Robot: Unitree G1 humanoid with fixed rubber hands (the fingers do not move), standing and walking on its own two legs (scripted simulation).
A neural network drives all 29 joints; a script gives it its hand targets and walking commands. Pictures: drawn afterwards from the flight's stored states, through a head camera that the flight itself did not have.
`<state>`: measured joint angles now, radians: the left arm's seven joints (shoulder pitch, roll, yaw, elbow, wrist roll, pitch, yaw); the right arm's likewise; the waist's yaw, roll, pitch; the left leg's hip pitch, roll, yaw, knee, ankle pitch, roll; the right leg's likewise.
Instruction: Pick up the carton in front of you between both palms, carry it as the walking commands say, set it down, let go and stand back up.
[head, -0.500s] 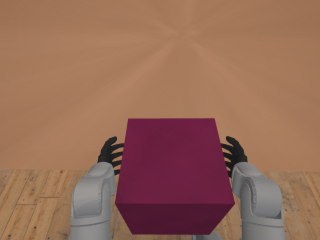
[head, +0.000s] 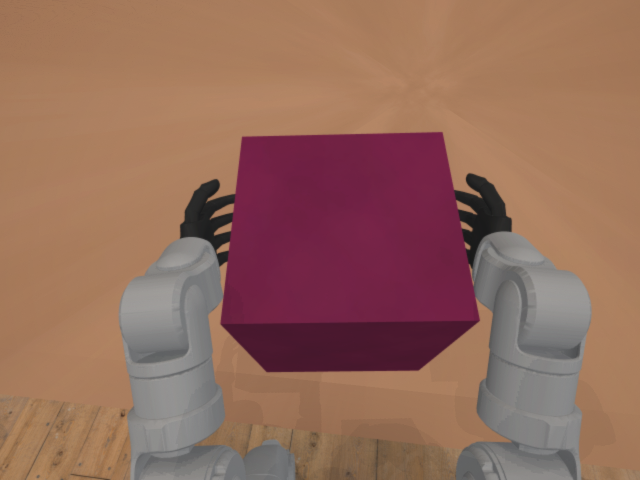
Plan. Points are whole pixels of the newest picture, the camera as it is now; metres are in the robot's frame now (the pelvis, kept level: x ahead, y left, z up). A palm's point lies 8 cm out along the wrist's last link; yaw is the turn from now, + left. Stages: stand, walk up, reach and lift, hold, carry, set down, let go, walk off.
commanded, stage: carry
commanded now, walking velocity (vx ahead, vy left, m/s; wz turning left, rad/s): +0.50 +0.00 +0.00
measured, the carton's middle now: (342, 269) +0.34 +0.01 +0.08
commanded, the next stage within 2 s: none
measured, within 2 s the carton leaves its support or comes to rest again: neither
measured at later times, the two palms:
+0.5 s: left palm (251, 71) +0.74 +0.17 +0.11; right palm (422, 70) +0.72 -0.13 +0.12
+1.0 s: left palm out of the picture +0.99 +0.21 +0.18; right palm out of the picture +0.99 -0.09 +0.18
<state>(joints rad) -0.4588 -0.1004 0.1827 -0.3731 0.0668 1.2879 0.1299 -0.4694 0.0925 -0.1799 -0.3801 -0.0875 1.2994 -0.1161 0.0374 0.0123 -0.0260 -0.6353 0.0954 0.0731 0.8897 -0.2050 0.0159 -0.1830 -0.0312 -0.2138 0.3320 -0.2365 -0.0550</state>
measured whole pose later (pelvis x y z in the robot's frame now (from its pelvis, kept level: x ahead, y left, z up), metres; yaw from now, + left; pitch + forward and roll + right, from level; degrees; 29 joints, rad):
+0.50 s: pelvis +0.32 +0.04 -0.01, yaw -1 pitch +7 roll -1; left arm -0.91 0.00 0.30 0.02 0.08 1.29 0.15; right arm -0.87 0.01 -0.32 0.02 -0.05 1.26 -0.15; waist -0.05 -0.02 0.13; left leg -0.29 0.00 0.14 0.48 -0.38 0.10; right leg -0.83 -0.05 -0.04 1.13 -0.33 -0.04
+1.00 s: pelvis +0.60 +0.05 +0.02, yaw -1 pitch +5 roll +1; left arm -0.88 0.00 0.30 -0.04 0.04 1.29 0.12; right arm -0.84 0.05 -0.31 -0.10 -0.12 1.30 -0.11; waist 0.04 -0.04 0.08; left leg -0.52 -0.03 0.09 0.59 -0.29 0.03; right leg -0.32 -0.04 -0.05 0.64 -0.52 -0.01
